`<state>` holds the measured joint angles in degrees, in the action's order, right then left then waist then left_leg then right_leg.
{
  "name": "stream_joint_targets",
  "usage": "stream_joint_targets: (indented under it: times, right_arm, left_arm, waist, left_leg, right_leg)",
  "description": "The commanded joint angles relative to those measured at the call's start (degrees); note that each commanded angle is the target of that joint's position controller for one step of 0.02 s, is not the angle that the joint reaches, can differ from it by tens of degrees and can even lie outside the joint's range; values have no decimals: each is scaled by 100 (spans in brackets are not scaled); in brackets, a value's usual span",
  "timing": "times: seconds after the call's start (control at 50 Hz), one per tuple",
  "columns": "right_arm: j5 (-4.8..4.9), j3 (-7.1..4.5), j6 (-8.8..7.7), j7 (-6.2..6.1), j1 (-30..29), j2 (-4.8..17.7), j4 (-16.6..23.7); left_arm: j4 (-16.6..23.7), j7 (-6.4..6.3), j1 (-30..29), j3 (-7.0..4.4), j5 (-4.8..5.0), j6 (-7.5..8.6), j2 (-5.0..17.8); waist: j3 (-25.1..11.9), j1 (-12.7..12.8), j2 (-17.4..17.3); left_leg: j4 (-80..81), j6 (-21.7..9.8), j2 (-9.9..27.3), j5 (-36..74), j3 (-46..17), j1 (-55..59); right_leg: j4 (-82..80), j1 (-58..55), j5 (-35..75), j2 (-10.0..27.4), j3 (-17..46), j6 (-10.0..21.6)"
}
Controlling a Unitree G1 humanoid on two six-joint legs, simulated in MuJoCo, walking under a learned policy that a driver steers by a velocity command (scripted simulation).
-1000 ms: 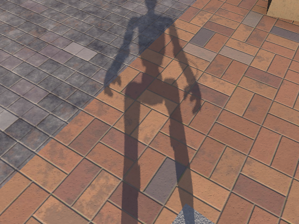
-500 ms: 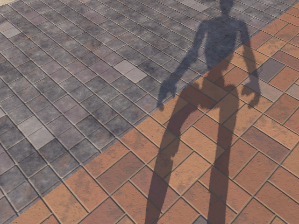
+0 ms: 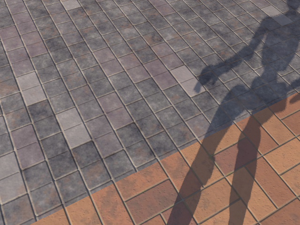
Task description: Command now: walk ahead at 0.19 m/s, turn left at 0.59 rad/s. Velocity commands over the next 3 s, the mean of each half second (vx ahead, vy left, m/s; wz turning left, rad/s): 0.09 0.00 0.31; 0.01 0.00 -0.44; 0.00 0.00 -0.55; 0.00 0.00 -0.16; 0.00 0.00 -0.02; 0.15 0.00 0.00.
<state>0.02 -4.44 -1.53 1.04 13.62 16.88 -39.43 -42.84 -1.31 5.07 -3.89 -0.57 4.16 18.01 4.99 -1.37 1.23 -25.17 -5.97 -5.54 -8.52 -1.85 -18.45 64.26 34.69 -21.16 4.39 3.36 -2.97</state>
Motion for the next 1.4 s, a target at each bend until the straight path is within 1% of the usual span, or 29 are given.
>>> stream_joint_targets:
  times: [0.02,0.18,0.26,0.28,0.3,0.32,0.34,0.36,0.44,0.52,0.6,0.62,0.64,0.66,0.68,0.72,0.78,0.86,0.96,0.98,1.0,1.02,1.04,1.06,1.08,1.1,1.22,1.34,1.4]
  right_arm:
    - [36,-276,-40,-154,-149,994,440]
    - [78,-267,285,-339,-5,962,436]
    - [88,-168,296,-342,-327,761,539]
    - [40,-95,254,-336,-194,556,515]
    - [-136,15,189,-336,214,235,515]
    - [-107,39,204,-339,799,197,409]
    - [-148,-6,260,-340,803,561,269]
    - [-111,-66,313,-336,402,716,262]
    - [-8,-88,390,-309,-83,562,186]
    - [44,-99,298,-356,-164,433,72]
    - [16,-148,182,-292,33,458,-55]
    - [-65,-211,165,-299,157,706,-47]
    - [-156,-306,191,-302,109,1098,-81]
    - [-271,-290,167,-305,-156,1052,77]
    - [-298,-213,119,-341,-326,829,181]
    - [-106,-163,57,-392,-655,691,232]
    - [-17,-181,107,-406,-396,759,109]
    - [-20,-270,235,-405,-273,1003,79]
    - [194,-304,176,-299,-438,1101,36]
    - [182,-261,112,-261,-176,937,-83]
    - [-62,-183,66,-237,-38,686,-1]
    - [-224,-59,43,-261,-448,391,362]
    - [-103,-153,69,-279,-724,721,342]
    - [22,-183,103,-288,-744,796,329]
    - [4,-209,133,-338,-637,804,216]
    - [-51,-241,166,-388,-616,868,198]
    - [-44,-137,122,-338,-568,536,244]
    - [30,-150,14,-217,-671,620,356]
    - [49,-184,-74,-149,-339,607,299]
  left_arm:
    - [198,-59,497,-103,-50,-93,381]
    - [475,82,-496,-57,32,-116,411]
    - [361,154,-16,-123,16,10,522]
    - [363,155,81,-128,-73,62,598]
    - [438,126,100,-135,-205,74,848]
    - [288,133,72,-22,-332,15,522]
    - [277,193,60,129,-176,2,23]
    - [238,246,100,150,-88,-18,-3]
    - [302,208,-156,-129,86,-258,862]
    - [349,108,3,-219,145,-414,881]
    - [416,-22,-53,-233,239,-554,752]
    - [480,-41,-75,-197,218,-554,619]
    - [633,-18,-149,-150,200,-522,421]
    - [602,12,-30,-179,159,-465,540]
    - [519,36,100,-293,137,-436,780]
    - [298,29,499,-342,179,-526,731]
    - [461,76,209,-207,215,-605,401]
    - [808,230,-155,-113,230,-631,337]
    - [801,302,347,-242,186,-715,550]
    - [744,244,635,-325,166,-718,722]
    - [796,142,958,-495,171,-709,1350]
    - [901,158,1018,-516,0,-621,1732]
    - [890,214,1037,-415,-53,-500,1345]
    - [876,203,726,-351,-19,-423,1178]
    - [879,159,418,-329,78,-412,1044]
    - [919,117,177,-282,155,-439,931]
    - [948,-29,213,-273,123,-533,956]
    - [997,24,183,-310,133,-605,1058]
    - [1048,16,4,-288,215,-656,1003]
  waist:
    - [-1177,306,-398]
    - [-1091,-60,-794]
    - [-1100,228,-973]
    - [-1202,242,-778]
    - [-1606,-21,133]
    - [-1714,-363,1293]
    - [-1614,-236,1098]
    - [-1403,-42,857]
    - [-898,-18,652]
    - [-1098,134,874]
    - [-1147,-31,826]
    - [-1159,-49,421]
    - [-808,107,-903]
    - [-721,48,-1543]
    - [-689,81,-1231]
    - [-651,299,-713]
    - [-581,70,-865]
    - [-745,-141,-1124]
    - [-792,168,-1108]
    - [-931,270,-752]
    - [-1227,265,543]
    - [-1492,352,1587]
    - [-1623,622,726]
    - [-1214,424,584]
    - [-989,265,340]
    - [-840,178,396]
    - [-992,153,609]
    - [-908,261,818]
    - [-964,23,810]
  left_leg:
    - [506,-956,1398,3975,-1170,651]
    - [15,-537,1264,2335,-1872,963]
    - [-576,-293,1160,1932,-2159,1112]
    - [-888,-58,907,1593,-1971,882]
    - [-1707,220,376,137,-1456,435]
    - [-2200,638,-12,-2602,-1129,-175]
    - [-2474,909,347,-3079,-1021,-301]
    - [-2549,1015,415,-2933,-872,-461]
    - [-1720,1138,409,-2190,-439,-247]
    - [-1077,1019,205,-1535,-278,50]
    - [173,697,311,-436,-163,994]
    - [320,427,879,-383,-575,1385]
    - [635,-128,1605,-191,-1429,1241]
    - [929,-739,2490,687,-2230,1108]
    - [823,-957,2743,1607,-2229,1117]
    - [473,-634,2355,2379,-1430,1374]
    - [375,-544,2057,2938,-726,1732]
    - [370,-569,2133,2743,-336,1721]
    - [-311,-208,2147,2288,71,1264]
    - [-952,140,1895,1797,393,844]
    - [-2458,723,1396,-131,869,-495]
    - [-3733,1040,515,-3274,451,-1845]
    - [-4485,1042,672,-3248,-218,-1889]
    - [-4544,969,771,-2743,-271,-1911]
    - [-4275,957,852,-2255,-284,-1896]
    - [-4005,995,880,-1882,-306,-1815]
    - [-2713,1159,564,-1151,-269,-1176]
    - [-1444,1047,337,-1254,-340,-478]
    - [-111,876,298,-610,-272,235]
  right_leg:
    - [-620,-142,595,-128,-5,-163]
    - [-2589,-354,1296,-555,235,-204]
    - [-3848,-1264,1767,-533,112,113]
    - [-4240,-1979,2998,-168,343,335]
    - [-4068,-2944,5142,755,1287,816]
    - [-4038,-3288,5881,1533,2465,1846]
    - [-4227,-3134,4997,1606,2848,2069]
    - [-4243,-3101,4291,1301,2571,1911]
    - [-4447,-2464,2439,576,2034,1349]
    - [-4514,-2551,1907,419,2128,1351]
    - [-4281,-1938,1284,127,2010,1028]
    - [-3877,-1367,980,-80,1701,796]
    - [-3140,-580,52,-771,756,487]
    - [-1946,-294,-955,-969,268,259]
    - [-784,-114,-1276,-765,332,129]
    - [-4,123,-880,-643,390,-26]
    - [-365,305,-343,-502,23,-250]
    - [-1624,-483,-161,-343,-395,-232]
    - [-3535,-1836,873,-592,-864,228]
    - [-4123,-2634,1688,-623,-617,447]
    - [-4179,-3907,3882,474,976,919]
    - [-4181,-4076,5184,1830,2906,2299]
    - [-4349,-3811,4522,1789,2674,2542]
    - [-4399,-3399,3920,1418,2089,2212]
    - [-4442,-3116,3177,1041,1737,1860]
    - [-4481,-2859,2893,859,1578,1677]
    - [-4452,-2506,2359,501,1577,1633]
    - [-4291,-2263,1857,455,2360,1587]
    - [-3940,-2264,2103,244,2600,1340]
